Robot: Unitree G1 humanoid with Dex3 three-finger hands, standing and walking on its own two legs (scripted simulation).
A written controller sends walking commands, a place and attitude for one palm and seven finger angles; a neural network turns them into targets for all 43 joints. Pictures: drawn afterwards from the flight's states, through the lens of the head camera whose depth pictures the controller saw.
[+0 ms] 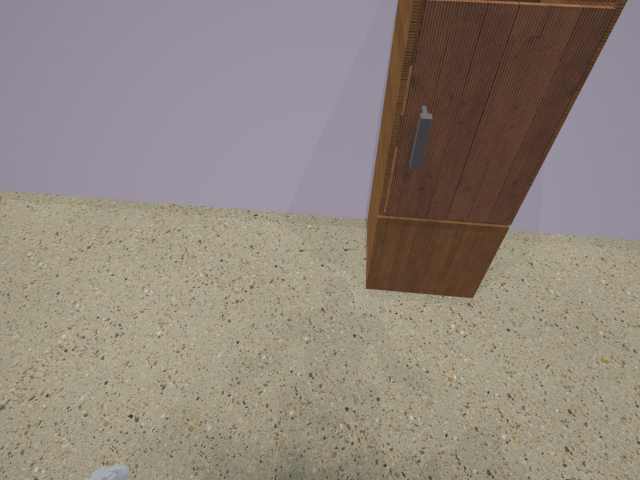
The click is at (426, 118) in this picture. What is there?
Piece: cupboard door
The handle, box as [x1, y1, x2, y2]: [409, 106, 432, 169]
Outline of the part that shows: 425,106 422,106 422,112 419,116 409,162 410,169 420,168 432,119 431,114 426,112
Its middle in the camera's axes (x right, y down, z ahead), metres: +0.25 -0.25 +0.97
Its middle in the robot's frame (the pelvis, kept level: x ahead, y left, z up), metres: +0.91 -0.20 -0.05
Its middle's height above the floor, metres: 0.72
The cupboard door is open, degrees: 0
